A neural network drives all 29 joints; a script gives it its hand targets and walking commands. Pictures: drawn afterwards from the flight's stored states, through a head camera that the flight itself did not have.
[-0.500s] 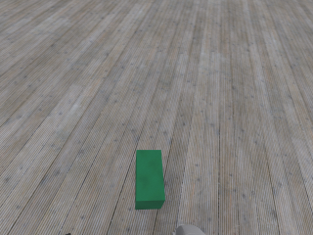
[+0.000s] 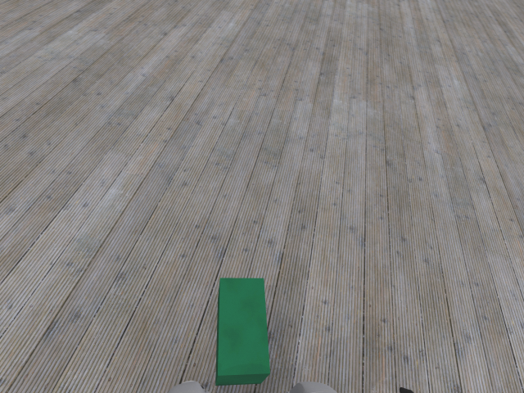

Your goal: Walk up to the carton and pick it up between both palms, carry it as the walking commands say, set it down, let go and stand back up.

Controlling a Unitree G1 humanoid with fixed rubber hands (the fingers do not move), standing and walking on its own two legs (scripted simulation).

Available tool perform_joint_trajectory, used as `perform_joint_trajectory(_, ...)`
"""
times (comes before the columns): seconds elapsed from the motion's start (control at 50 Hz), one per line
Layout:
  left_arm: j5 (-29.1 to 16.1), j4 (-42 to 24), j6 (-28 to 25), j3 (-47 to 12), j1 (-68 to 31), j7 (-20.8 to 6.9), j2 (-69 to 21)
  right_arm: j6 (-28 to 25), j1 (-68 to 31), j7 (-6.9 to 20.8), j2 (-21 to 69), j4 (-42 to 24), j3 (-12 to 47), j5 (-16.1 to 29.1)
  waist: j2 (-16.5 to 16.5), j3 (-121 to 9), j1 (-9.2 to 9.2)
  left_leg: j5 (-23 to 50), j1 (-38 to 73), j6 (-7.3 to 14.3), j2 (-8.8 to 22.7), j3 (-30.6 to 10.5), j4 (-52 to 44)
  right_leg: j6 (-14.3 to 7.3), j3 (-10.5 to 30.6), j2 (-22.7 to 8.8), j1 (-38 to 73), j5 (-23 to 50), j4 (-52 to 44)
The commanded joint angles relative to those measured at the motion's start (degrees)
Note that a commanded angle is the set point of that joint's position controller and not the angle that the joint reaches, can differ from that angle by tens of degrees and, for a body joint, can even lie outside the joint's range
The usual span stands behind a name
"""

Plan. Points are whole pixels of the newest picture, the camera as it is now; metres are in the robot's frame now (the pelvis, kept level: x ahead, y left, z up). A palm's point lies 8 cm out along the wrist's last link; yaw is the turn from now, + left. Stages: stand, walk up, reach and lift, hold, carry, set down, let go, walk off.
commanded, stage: walk up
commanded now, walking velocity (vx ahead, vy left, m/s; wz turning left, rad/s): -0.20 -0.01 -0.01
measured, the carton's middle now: (240, 330) +0.39 -0.03 -0.68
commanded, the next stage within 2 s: none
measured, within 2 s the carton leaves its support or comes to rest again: neither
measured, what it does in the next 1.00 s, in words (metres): walks backwards: right foot, then left foot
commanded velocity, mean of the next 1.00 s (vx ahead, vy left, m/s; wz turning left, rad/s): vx -0.12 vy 0.03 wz -0.02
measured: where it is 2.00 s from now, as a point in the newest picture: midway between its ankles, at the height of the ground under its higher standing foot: outside the picture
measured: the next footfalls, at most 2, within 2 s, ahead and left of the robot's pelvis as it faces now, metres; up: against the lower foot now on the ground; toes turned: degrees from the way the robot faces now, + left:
right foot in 0.30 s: +0.02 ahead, -0.16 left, +0.00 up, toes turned -3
left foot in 0.88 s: -0.19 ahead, +0.03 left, +0.00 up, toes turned +3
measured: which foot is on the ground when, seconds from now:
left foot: down 0.00-0.30, up 0.32-0.86, down 0.88-1.00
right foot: up 0.00-0.28, down 0.30-0.88, up 0.90-1.00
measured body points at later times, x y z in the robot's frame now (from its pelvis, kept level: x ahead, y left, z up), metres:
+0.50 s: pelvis -0.10 -0.08 +0.01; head -0.07 -0.12 +0.45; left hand -0.02 +0.20 -0.10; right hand -0.03 -0.32 -0.16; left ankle -0.11 +0.05 -0.64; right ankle -0.02 -0.16 -0.73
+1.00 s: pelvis -0.23 -0.02 +0.01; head -0.22 +0.02 +0.46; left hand -0.15 +0.23 -0.14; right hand -0.21 -0.29 -0.11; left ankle -0.23 +0.03 -0.74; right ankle -0.19 -0.16 -0.66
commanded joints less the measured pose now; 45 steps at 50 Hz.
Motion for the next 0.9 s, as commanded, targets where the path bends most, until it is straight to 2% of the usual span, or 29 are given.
perform_joint_trajectory(0.0, 1.6, -2.2, 0.9, 1.7, 3.3, -0.7, 3.0, 0.5, 0.0, -0.5, -8.7, -2.3, -3.3, -2.3, 14.8, -3.2, -1.0, -0.5, 6.5, 2.6, 6.1, -8.6, -14.4, 3.5, 0.8, 0.8, -3.0, 2.0, -2.4)
perform_joint_trajectory(0.12, 0.9, -2.4, -0.3, 0.5, 4.9, -0.5, 2.1, 1.3, 0.6, -0.7, -9.2, -1.1, -3.4, -1.7, 14.8, -5.3, -1.35, 0.7, 12.6, 4.4, 9.3, -8.2, -13.2, 3.0, 0.3, -1.5, -1.3, -1.9, -17.8)
perform_joint_trajectory(0.18, 0.8, -1.0, -1.2, 0.9, 7.8, -0.3, 2.7, 2.1, -1.4, -1.0, -9.7, -1.7, -3.8, -1.2, 10.9, -5.9, 1.05, -4.9, 5.9, 3.4, 9.6, -9.2, -10.7, 1.9, -0.1, -2.4, 5.4, 2.6, -27.3)
perform_joint_trajectory(0.2, 0.9, -0.2, -1.5, 0.9, 11.2, -0.5, 3.0, 2.5, -5.1, -0.9, -9.9, -1.8, -3.8, -1.2, 10.2, -3.7, 3.55, -11.5, 1.1, 1.6, 8.4, -7.4, -9.4, 1.0, 0.2, -3.9, 8.1, 7.4, -34.1)
perform_joint_trajectory(0.22, 1.2, 0.1, -1.8, 0.8, 11.6, -0.5, 3.1, 3.1, -5.0, -0.6, -8.0, -2.1, -3.5, -1.2, 4.3, -1.7, 3.77, -15.9, -2.8, 0.4, 4.3, -6.0, -4.5, 0.3, 4.5, -6.2, 8.7, 8.0, -40.6)
perform_joint_trajectory(0.24, 2.4, -0.6, -2.1, 2.2, 11.0, -0.3, 8.7, 3.8, -4.1, -0.1, -5.0, -2.9, -2.4, -1.4, -15.4, 0.8, 4.17, -21.9, -8.9, -2.8, -6.5, 2.6, 11.3, -2.6, 20.7, -17.9, 3.3, 8.3, -50.7)
perform_joint_trajectory(0.26, 2.9, -3.6, -2.5, 2.4, 6.3, -0.1, 12.5, 4.9, -6.8, -0.1, -5.5, -3.9, -2.7, -1.6, -16.5, 4.1, 4.44, -24.6, -9.4, -3.8, -8.7, -3.5, 26.0, -7.1, 29.3, -25.0, -8.7, 4.1, -56.6)
perform_joint_trajectory(0.3, 2.6, -4.4, -2.5, 1.4, -0.5, 0.1, 10.5, 5.7, -2.1, 0.9, -6.7, -2.6, -3.9, -1.8, -8.9, 5.3, 0.49, -18.8, -9.8, -3.8, -9.1, -10.4, 39.3, -4.4, 26.7, -22.2, -15.6, -22.3, -61.6)
perform_joint_trajectory(0.32, 2.5, -5.2, -2.7, 0.7, -3.1, 0.2, 9.9, 5.9, 0.0, 1.5, -6.6, -1.3, -3.8, -2.1, -8.9, 7.1, -1.59, -15.8, -8.1, -4.3, -8.8, -9.7, 40.4, -1.1, 24.2, -19.5, -17.4, -24.7, -61.6)
perform_joint_trajectory(0.34, 2.3, -5.8, -2.7, 0.4, -5.3, 0.3, 9.1, 6.0, 3.4, 2.0, -6.5, 0.3, -3.6, -2.2, -10.6, 6.7, -3.11, -12.7, -6.1, -4.2, -9.1, -8.1, 39.4, 0.0, 21.5, -16.6, -18.4, -22.7, -60.4)
perform_joint_trajectory(0.36, 2.4, -6.2, -2.7, 0.3, -5.6, 0.5, 7.3, 5.7, 2.9, 1.9, -5.9, 1.2, -3.6, -2.4, -10.8, 7.2, -2.58, -12.3, -4.8, -4.1, -9.9, -7.1, 39.6, -1.0, 18.1, -14.0, -17.3, -15.0, -57.4)
perform_joint_trajectory(0.38, 2.2, -5.3, -3.3, 0.2, -2.4, 0.5, 5.6, 5.9, 1.1, 1.6, -6.3, 1.7, -4.1, -2.5, -5.2, 4.5, -1.07, -11.6, -6.8, -3.8, -9.7, -8.9, 40.6, -1.3, 18.3, -13.3, -11.8, -8.8, -55.0)
perform_joint_trajectory(0.4, 1.8, -5.4, -3.6, 0.3, -1.3, 0.5, 5.2, 5.7, 1.6, 1.6, -5.8, 1.5, -3.7, -2.5, -6.7, 0.5, -0.03, -12.0, -8.0, -3.7, -9.8, -7.8, 41.1, -1.3, 15.6, -12.2, -5.3, -5.4, -53.6)
perform_joint_trajectory(0.44, 1.5, -4.2, -4.3, 1.1, 5.7, 0.9, 5.4, 5.3, 1.5, 1.9, -6.4, 1.5, -3.8, -2.6, -2.6, -3.0, 2.23, -12.4, -14.0, -4.9, -9.2, -9.3, 40.5, -2.5, 19.0, -15.7, 7.9, 4.5, -51.2)
perform_joint_trajectory(0.5, 0.4, -4.4, -4.9, 1.3, 9.1, 0.8, 5.4, 4.7, 2.0, 1.9, -5.9, 0.3, -3.5, -1.7, -3.8, -9.1, 2.83, -13.3, -13.6, -5.7, -8.8, -9.7, 35.1, -0.4, 17.0, -15.3, 19.7, 27.1, -46.6)
perform_joint_trajectory(0.52, 0.3, -4.6, -4.9, 1.5, 9.5, 0.7, 5.0, 4.6, 1.9, 1.7, -5.5, 0.2, -3.0, -1.4, -3.0, -11.3, 3.09, -13.1, -12.1, -5.2, -9.3, -8.8, 32.9, -0.7, 15.2, -14.6, 21.8, 28.4, -46.7)
perform_joint_trajectory(0.54, 0.2, -3.9, -5.1, 1.4, 9.5, 0.7, 5.3, 4.6, 2.4, 1.6, -5.2, -0.9, -3.0, -1.1, -5.4, -11.4, 2.92, -13.4, -10.8, -4.8, -9.7, -8.5, 30.9, -1.2, 15.1, -14.2, 20.4, 26.8, -47.3)
perform_joint_trajectory(0.56, 0.6, -4.4, -4.8, 1.5, 8.8, 0.7, 5.3, 5.0, 3.4, 1.8, -5.6, -0.5, -3.0, -1.0, -5.3, -10.8, 2.59, -13.5, -7.5, -4.3, -9.7, -7.7, 29.8, 0.1, 14.7, -13.8, 16.3, 16.8, -50.6)
perform_joint_trajectory(0.6, 1.5, -6.3, -3.6, 2.1, 4.2, 0.5, 7.2, 5.3, 5.0, 1.8, -5.6, -1.3, -2.4, -0.6, -12.4, -7.4, 2.1, -16.0, -1.8, -3.9, -9.3, -6.9, 25.5, -2.5, 15.4, -13.7, 7.2, 4.3, -54.5)
perform_joint_trajectory(0.62, 1.5, -5.7, -3.4, 1.7, 4.5, 0.6, 6.8, 5.5, 5.6, 2.0, -6.1, -0.7, -2.5, -0.5, -10.7, -6.1, 2.08, -16.3, -1.8, -3.7, -9.6, -5.9, 23.6, -2.0, 16.3, -14.5, 7.1, 1.7, -56.0)
perform_joint_trajectory(0.64, 1.8, -6.1, -2.7, 1.6, 1.6, 0.7, 6.7, 5.2, 7.4, 1.9, -6.2, -0.3, -2.4, -0.6, -14.0, -5.4, 0.65, -16.8, 4.6, -2.9, -9.5, -4.4, 20.7, -1.2, 12.0, -11.5, 0.7, -2.1, -56.5)
perform_joint_trajectory(0.72, 2.5, -6.3, -1.2, 1.8, 1.7, 1.0, 8.6, 4.9, 11.6, 2.5, -5.4, 1.3, -1.7, -0.8, -17.6, -3.9, -0.9, -20.5, 15.0, -1.6, -11.7, 2.2, 7.9, 1.8, 11.3, -10.9, -8.8, -8.3, -61.6)
perform_joint_trajectory(0.74, 2.6, -6.5, -1.0, 1.5, 1.4, 0.9, 8.8, 4.6, 13.7, 2.6, -5.5, 2.3, -1.3, -1.0, -17.3, -4.0, -2.07, -20.4, 18.8, -1.7, -12.7, 4.9, 5.1, 2.9, 10.1, -9.7, -12.0, -10.4, -61.7)
perform_joint_trajectory(0.78, 2.2, -7.2, -0.3, 1.0, -0.6, 1.0, 7.4, 4.3, 20.2, 2.0, -5.1, 5.5, -1.3, -1.8, -8.1, -2.6, -5.98, -16.7, 24.6, -0.1, -12.6, 5.4, -5.7, 6.3, 7.9, -7.0, -17.1, -12.2, -55.9)
perform_joint_trajectory(0.8, 1.3, -8.3, 0.0, 0.6, -0.5, 0.6, 5.1, 3.9, 23.1, 1.7, -7.6, 6.7, -1.8, -2.0, 7.7, -0.7, -7.06, -23.3, 19.5, 3.0, -4.3, -5.1, -15.7, 6.6, 2.9, -2.3, -17.7, -11.7, -38.8)
perform_joint_trajectory(0.82, 0.1, -9.8, 0.1, 0.5, 1.8, -0.4, 1.7, 3.1, 13.8, 1.3, -12.9, 2.2, -2.3, -2.8, 31.2, 2.0, -4.19, -41.5, -0.5, 6.9, 13.3, -29.9, -28.9, 4.5, -1.4, 4.0, -13.2, -4.1, -12.5)
perform_joint_trajectory(0.84, 0.0, -9.1, 0.5, 1.2, 2.4, -0.8, 3.9, 2.6, 1.5, 1.1, -13.8, -3.1, -2.2, -2.6, 24.4, 7.5, -0.11, -44.5, -14.0, 6.8, 14.4, -29.8, -31.5, 3.9, 5.2, 3.0, -8.1, -0.2, -4.0)
perform_joint_trajectory(0.86, 0.3, -7.3, 0.5, 1.3, 6.0, -1.1, 4.2, 2.0, -4.7, 0.8, -12.1, -4.0, -1.8, -2.6, 21.0, 6.7, 3.64, -38.7, -17.8, 5.8, 11.1, -25.9, -29.7, 4.0, 6.3, 3.7, -4.4, 3.6, 2.3)
perform_joint_trajectory(0.88, 0.7, -4.9, 0.1, 1.0, 9.2, -1.4, 3.8, 1.5, -6.8, 0.6, -9.2, -4.1, -1.4, -2.4, 13.7, 1.4, 4.77, -28.0, -11.3, 4.1, 6.2, -19.0, -25.7, 3.8, 5.0, 3.7, -2.0, 8.2, 3.8)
